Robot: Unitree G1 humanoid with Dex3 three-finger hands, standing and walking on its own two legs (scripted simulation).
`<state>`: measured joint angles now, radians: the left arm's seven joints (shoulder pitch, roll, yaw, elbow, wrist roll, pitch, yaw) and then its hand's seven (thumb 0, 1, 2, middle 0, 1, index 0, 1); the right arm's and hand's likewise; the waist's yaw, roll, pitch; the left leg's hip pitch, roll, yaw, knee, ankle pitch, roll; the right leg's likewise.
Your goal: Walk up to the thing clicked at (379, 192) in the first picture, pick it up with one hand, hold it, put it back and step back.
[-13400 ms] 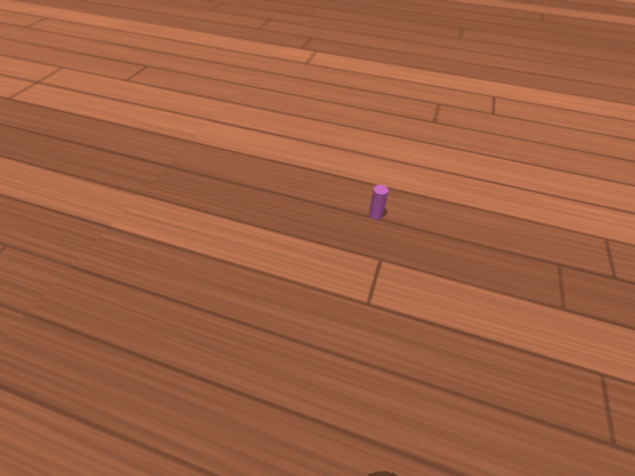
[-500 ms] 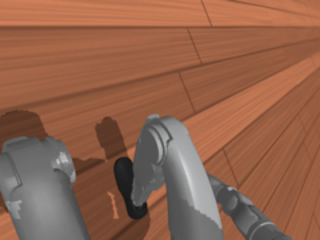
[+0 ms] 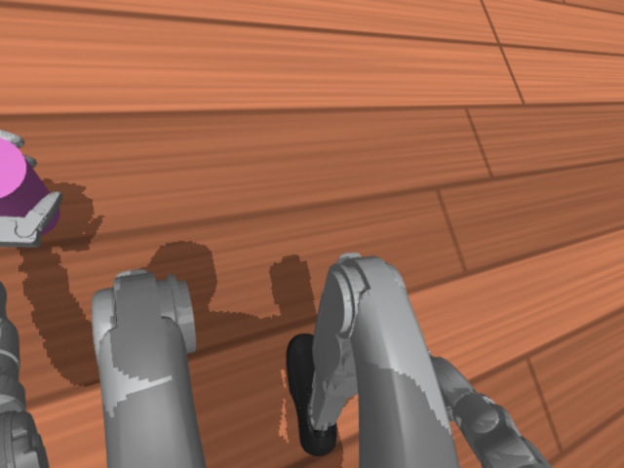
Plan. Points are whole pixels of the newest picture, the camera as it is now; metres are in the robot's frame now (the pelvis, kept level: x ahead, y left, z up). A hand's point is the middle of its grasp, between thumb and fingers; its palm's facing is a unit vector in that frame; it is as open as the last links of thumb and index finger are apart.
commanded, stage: settle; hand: left
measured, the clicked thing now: (10, 194) +0.41 +0.31 -0.09
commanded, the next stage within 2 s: lift in 1.06 s
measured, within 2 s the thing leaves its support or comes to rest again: neither
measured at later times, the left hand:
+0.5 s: hand (2, 158) +0.41 +0.29 -0.01, palm faces +0.34 -0.94 -0.01, open 8.9 cm
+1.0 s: hand out of the picture +0.41 +0.30 +0.02, palm faces +0.35 -0.94 -0.01, open 8.9 cm
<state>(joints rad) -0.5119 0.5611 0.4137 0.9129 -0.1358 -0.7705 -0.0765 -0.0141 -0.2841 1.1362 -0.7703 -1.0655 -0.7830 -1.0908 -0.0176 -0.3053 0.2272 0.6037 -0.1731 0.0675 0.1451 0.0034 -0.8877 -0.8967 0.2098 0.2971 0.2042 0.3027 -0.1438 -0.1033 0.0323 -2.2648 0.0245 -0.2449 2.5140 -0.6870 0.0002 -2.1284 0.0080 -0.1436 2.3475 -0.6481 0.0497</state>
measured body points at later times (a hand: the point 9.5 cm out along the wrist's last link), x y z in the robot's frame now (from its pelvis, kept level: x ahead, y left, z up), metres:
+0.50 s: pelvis +0.01 -0.01 +0.03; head +0.21 +0.08 +0.42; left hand +0.39 +0.34 -0.01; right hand +0.19 -0.26 -0.08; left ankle +0.08 +0.13 -0.28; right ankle +0.12 -0.13 -0.28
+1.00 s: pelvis +0.01 -0.01 +0.05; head +0.20 +0.07 +0.45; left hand +0.38 +0.34 +0.02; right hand +0.19 -0.26 -0.07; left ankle +0.08 +0.13 -0.28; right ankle +0.12 -0.13 -0.28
